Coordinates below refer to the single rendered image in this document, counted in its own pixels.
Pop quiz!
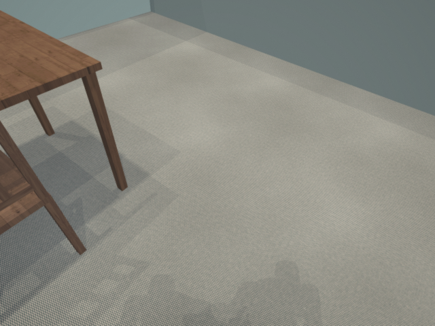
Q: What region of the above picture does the table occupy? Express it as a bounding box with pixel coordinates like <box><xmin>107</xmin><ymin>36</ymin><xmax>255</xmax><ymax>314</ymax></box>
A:
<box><xmin>0</xmin><ymin>10</ymin><xmax>128</xmax><ymax>191</ymax></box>

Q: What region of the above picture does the chair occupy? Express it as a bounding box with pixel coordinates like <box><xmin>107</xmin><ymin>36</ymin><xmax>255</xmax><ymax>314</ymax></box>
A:
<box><xmin>0</xmin><ymin>121</ymin><xmax>86</xmax><ymax>255</ymax></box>

